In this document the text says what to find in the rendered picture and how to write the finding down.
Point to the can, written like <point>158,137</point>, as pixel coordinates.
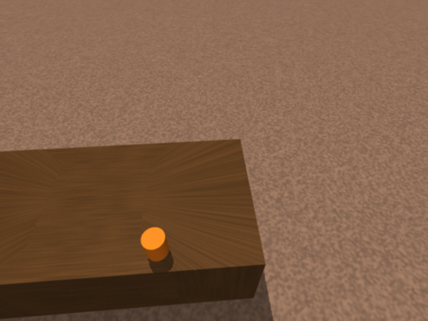
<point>155,243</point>

